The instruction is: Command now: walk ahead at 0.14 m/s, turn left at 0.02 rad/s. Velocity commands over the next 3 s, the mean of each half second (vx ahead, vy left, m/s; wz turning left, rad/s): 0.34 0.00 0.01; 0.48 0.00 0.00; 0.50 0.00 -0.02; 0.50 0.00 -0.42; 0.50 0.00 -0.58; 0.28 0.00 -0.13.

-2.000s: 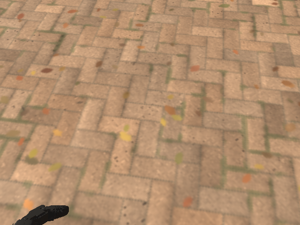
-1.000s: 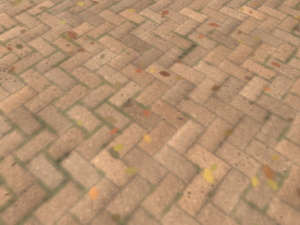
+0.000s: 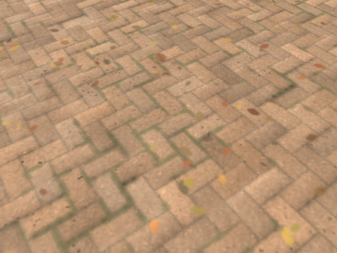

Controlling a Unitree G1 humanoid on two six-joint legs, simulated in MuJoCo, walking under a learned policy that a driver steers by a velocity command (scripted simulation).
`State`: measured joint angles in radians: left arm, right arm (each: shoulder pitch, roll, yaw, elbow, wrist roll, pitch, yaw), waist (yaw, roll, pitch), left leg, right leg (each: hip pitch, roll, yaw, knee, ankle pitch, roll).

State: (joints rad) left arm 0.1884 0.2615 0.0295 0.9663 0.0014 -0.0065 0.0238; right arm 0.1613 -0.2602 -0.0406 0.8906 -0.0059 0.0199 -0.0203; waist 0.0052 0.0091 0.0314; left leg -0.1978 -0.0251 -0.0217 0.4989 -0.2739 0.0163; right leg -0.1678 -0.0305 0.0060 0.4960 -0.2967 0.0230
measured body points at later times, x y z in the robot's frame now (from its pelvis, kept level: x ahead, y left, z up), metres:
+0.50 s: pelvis +0.15 +0.00 +0.00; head +0.18 +0.01 +0.45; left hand +0.38 +0.23 -0.10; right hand +0.07 -0.25 -0.13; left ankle +0.00 +0.11 -0.74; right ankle +0.32 -0.14 -0.70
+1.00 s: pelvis +0.42 -0.04 +0.01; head +0.44 -0.04 +0.46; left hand +0.42 +0.23 -0.13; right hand +0.61 -0.30 -0.09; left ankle +0.62 +0.14 -0.68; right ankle +0.37 -0.13 -0.74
